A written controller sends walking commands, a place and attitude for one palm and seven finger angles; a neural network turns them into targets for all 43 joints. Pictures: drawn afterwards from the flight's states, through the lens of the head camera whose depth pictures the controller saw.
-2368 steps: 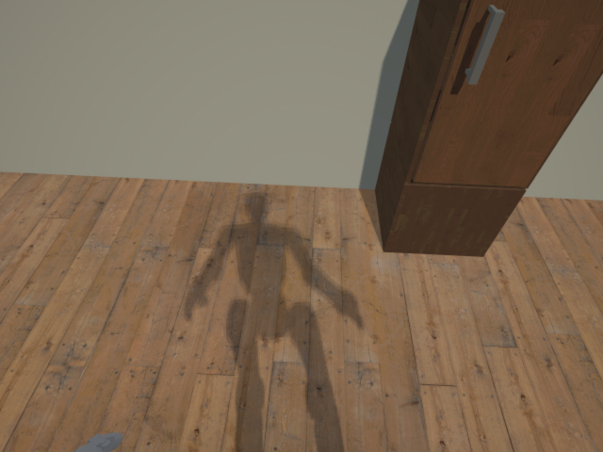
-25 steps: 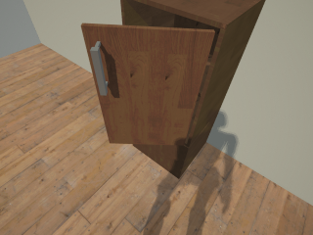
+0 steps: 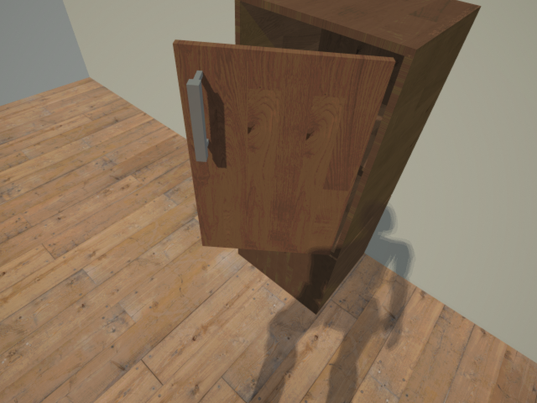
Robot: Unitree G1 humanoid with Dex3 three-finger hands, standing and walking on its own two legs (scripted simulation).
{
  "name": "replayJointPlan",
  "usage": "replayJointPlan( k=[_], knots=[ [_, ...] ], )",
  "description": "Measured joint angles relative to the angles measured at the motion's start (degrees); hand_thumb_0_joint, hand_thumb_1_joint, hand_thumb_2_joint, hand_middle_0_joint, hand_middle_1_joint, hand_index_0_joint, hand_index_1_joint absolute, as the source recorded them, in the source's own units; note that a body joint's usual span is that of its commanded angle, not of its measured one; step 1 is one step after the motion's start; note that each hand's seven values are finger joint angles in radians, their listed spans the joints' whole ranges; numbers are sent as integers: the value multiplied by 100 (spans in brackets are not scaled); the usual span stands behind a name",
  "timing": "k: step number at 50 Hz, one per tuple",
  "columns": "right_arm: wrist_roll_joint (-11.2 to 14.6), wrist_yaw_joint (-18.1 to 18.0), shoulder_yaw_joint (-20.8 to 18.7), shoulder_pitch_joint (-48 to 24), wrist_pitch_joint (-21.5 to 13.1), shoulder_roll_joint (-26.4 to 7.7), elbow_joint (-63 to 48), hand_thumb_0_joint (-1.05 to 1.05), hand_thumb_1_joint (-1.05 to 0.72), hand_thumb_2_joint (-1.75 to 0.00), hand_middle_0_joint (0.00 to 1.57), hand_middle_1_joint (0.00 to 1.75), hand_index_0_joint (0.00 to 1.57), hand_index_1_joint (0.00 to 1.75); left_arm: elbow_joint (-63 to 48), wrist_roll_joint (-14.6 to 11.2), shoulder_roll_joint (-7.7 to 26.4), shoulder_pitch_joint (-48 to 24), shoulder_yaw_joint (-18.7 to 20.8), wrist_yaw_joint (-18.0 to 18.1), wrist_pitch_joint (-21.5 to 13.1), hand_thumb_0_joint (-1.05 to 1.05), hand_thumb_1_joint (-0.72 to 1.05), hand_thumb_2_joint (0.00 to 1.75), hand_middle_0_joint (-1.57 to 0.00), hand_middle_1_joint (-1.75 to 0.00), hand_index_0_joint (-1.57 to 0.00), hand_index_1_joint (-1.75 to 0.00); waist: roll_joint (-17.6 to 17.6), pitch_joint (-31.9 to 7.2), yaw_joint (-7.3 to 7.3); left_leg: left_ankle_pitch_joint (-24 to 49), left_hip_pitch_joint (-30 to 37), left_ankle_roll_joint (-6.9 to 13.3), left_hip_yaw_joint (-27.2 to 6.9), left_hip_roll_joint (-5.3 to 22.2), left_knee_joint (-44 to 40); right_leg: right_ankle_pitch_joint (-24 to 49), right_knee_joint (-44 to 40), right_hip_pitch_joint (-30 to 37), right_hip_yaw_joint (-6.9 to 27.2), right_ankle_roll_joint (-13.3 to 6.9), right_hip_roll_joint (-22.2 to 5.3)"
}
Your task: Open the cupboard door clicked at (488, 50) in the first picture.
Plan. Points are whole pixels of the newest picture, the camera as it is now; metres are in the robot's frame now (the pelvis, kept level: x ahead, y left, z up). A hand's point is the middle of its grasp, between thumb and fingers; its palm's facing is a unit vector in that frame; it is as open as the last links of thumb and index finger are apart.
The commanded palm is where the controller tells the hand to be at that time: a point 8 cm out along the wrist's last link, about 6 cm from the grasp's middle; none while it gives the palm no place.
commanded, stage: look again from close up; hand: left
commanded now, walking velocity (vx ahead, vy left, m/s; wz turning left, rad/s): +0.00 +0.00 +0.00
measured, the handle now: (200, 118) +0.58 +0.17 +0.13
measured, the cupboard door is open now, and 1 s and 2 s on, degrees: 38 38 38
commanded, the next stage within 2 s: shuffle to correct the standing spot in 1.58 s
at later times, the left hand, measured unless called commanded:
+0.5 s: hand out of the picture -0.05 +0.17 -0.18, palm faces +0.04 -0.99 -0.16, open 7.4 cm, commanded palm none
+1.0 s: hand out of the picture -0.06 +0.14 -0.18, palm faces +0.05 -0.99 -0.13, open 7.4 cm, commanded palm none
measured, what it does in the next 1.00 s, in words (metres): stands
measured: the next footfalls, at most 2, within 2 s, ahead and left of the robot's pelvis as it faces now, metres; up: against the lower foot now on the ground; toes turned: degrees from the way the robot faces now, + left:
none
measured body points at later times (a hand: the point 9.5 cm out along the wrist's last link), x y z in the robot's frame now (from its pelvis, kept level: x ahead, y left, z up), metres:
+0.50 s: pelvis -0.01 +0.00 +0.01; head -0.02 +0.03 +0.45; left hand -0.05 +0.22 -0.16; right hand +0.01 -0.23 -0.14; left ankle +0.06 +0.07 -0.73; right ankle -0.02 -0.14 -0.73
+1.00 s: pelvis -0.02 -0.01 +0.01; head -0.02 +0.01 +0.46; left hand -0.06 +0.19 -0.16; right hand -0.02 -0.23 -0.15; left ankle +0.06 +0.07 -0.73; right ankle -0.02 -0.14 -0.73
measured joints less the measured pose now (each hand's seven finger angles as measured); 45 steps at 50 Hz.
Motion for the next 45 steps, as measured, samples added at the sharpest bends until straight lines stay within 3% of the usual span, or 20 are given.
replayJointPlan(
  k=[17,45],
  knots=[
    [35,49,29,-140,15,2,45,1,-92,-90,20,30,21,29,47,11,161,240,-10,-59,44,1,91,90,-20,-30,-20,-30,-115,-17,74,283,69,3,-16,-10,-370,276,-344,56,-20,18,18],
    [46,21,3,129,78,181,421,1,-92,-90,20,30,20,29,227,-2,-83,433,-13,-43,-1,1,91,90,-20,-30,-20,-30,-47,-3,47,461,45,-85,-63,30,-563,365,-404,-25,-53,-51,73]
  ],
)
